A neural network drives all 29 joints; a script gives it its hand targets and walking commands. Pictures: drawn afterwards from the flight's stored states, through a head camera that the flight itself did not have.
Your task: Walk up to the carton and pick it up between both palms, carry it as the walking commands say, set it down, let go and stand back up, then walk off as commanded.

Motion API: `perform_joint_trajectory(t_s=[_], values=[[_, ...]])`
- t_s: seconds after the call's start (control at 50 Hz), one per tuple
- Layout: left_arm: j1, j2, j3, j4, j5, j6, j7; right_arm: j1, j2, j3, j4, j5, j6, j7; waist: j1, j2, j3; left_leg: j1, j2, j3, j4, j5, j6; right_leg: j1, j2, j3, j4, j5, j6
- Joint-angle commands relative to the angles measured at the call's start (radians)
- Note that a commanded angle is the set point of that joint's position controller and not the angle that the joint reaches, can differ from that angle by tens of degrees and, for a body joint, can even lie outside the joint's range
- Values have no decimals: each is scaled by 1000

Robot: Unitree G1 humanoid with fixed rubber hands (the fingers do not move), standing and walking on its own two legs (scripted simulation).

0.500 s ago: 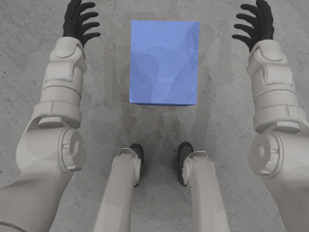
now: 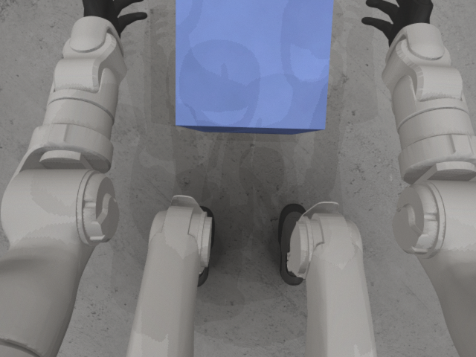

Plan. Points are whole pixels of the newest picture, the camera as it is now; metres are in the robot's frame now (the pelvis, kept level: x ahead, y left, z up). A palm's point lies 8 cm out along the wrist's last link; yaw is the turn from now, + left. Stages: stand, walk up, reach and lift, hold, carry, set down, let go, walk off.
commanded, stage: reach and lift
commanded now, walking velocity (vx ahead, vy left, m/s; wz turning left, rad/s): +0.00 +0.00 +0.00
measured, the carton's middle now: (251, 61) +0.55 +0.01 -0.31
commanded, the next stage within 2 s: none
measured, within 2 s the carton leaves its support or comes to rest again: neither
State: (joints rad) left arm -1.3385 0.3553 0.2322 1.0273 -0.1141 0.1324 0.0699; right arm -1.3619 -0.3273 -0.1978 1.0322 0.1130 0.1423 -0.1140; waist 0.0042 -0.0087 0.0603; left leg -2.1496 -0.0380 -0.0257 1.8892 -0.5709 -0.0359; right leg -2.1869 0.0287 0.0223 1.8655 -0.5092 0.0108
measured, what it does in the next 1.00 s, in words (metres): lowers itself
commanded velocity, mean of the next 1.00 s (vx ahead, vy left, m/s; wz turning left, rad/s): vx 0.00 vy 0.00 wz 0.00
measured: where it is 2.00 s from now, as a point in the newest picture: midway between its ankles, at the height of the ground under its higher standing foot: (245, 258)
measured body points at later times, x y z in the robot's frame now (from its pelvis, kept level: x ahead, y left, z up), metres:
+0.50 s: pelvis -0.01 +0.01 -0.08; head +0.37 +0.01 +0.15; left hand +0.56 +0.20 -0.26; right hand +0.56 -0.18 -0.26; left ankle +0.09 +0.12 -0.42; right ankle +0.10 -0.12 -0.42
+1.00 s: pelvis -0.01 +0.00 -0.08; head +0.36 +0.01 +0.17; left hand +0.56 +0.18 -0.24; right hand +0.56 -0.17 -0.25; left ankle +0.09 +0.12 -0.42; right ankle +0.10 -0.12 -0.42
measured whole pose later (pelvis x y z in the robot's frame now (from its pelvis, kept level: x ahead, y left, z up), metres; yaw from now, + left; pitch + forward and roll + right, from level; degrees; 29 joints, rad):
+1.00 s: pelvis -0.01 +0.00 -0.08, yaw +0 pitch +38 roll +0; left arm -1.53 0.36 0.09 1.16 -0.21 0.08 0.11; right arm -1.54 -0.36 -0.11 1.19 0.20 0.07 -0.12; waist 0.00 0.00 0.36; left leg -2.23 -0.05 -0.02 2.17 -0.60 -0.03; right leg -2.25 0.02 0.02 2.14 -0.55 0.03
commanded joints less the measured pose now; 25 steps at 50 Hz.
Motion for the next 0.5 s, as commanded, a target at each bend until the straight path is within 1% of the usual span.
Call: perform_joint_trajectory(t_s=[0.0,0.14,0.26,0.36,0.48], values=[[-259,132,3,-73,-7,-29,5,-270,-112,-2,-73,4,-29,-4,15,-9,-1101,416,-13,83,-111,288,-20,725,24,-38,-54,336,16],[-314,150,-32,-49,-37,-49,17,-326,-140,27,-45,36,-52,-9,13,-9,-1072,417,-3,81,-16,283,-15,687,8,-42,46,317,20],[-358,163,-71,-27,-70,-63,23,-366,-163,58,-12,76,-70,-6,13,-4,-1040,440,4,70,54,306,-12,651,-2,-44,120,318,23],[-396,178,-99,-5,-100,-69,27,-399,-190,75,16,101,-82,-4,7,5,-1010,460,10,61,102,321,-11,621,-11,-46,169,313,25],[-428,190,-130,-51,-126,-66,40,-425,-222,86,-29,126,-84,-11,-3,15,-1115,561,9,61,136,377,-10,668,-12,-62,201,346,25]])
